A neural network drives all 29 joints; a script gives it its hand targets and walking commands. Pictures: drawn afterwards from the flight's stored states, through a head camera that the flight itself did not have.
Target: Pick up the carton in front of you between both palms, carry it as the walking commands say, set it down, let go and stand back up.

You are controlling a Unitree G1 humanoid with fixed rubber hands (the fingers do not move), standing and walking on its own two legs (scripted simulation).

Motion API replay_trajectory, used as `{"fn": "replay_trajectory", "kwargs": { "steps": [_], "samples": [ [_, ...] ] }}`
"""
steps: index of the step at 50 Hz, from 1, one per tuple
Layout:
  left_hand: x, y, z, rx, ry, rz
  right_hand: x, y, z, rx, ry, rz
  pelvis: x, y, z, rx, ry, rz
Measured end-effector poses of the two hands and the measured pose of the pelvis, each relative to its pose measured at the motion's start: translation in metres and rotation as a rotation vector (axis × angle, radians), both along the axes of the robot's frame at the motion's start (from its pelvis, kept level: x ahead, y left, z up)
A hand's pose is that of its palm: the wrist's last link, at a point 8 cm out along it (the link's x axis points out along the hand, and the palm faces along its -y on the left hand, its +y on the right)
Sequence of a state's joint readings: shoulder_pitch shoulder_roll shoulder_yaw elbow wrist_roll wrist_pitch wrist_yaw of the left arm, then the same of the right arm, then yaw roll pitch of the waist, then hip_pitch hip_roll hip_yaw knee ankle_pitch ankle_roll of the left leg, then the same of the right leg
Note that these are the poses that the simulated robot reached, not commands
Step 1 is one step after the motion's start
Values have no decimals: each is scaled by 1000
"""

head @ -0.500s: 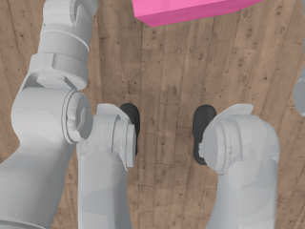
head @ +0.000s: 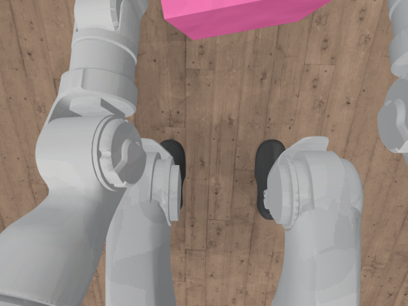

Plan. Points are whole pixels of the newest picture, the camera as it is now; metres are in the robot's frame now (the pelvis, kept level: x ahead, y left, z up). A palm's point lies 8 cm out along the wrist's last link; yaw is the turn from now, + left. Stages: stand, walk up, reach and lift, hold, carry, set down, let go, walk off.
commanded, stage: reach and lift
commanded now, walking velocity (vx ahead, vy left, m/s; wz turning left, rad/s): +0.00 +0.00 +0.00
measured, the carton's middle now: out of the picture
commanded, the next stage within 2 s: none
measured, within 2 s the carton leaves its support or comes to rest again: leaves its support in 0.20 s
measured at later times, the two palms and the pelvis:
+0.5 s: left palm out of the picture +0.53 +0.09 -0.03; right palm out of the picture +0.53 -0.20 -0.02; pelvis +0.00 +0.01 +0.05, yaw -3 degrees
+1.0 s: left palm out of the picture +0.50 +0.11 +0.12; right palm out of the picture +0.49 -0.19 +0.11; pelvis +0.01 +0.01 +0.16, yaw -5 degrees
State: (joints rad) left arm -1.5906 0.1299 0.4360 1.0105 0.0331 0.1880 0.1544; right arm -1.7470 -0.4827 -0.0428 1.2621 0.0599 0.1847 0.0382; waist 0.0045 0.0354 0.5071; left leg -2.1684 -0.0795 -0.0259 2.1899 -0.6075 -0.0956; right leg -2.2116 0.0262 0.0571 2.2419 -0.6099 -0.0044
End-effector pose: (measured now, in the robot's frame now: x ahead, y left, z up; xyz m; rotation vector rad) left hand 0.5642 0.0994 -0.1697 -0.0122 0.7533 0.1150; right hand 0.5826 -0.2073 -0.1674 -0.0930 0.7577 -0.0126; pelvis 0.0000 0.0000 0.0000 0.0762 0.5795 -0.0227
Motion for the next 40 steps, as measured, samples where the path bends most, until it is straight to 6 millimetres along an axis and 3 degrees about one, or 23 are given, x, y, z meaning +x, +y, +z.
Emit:
{"fn": "replay_trajectory", "kwargs": {
  "steps": [8,13,19,26,31,40],
  "samples": [
    [3,3,2,-2,2,10,-7,3,-3,29,-10,-12,8,-2,-4,-7,35,6],
    [-1,0,22,10,-18,46,-17,6,11,0,-24,-60,10,0,1,-7,66,0],
    [-15,-4,80,-2,-68,49,-29,4,76,19,-71,-110,7,6,20,-10,111,-20],
    [-35,-5,152,-11,-55,33,-54,3,153,26,-56,-134,-2,13,59,-17,147,-42],
    [-48,-2,182,-2,-47,25,-68,5,183,20,-48,-136,-9,15,84,-19,164,-46],
    [-53,2,223,4,-73,19,-78,9,219,32,-73,-150,-8,15,114,-24,176,-47]
  ]
}}
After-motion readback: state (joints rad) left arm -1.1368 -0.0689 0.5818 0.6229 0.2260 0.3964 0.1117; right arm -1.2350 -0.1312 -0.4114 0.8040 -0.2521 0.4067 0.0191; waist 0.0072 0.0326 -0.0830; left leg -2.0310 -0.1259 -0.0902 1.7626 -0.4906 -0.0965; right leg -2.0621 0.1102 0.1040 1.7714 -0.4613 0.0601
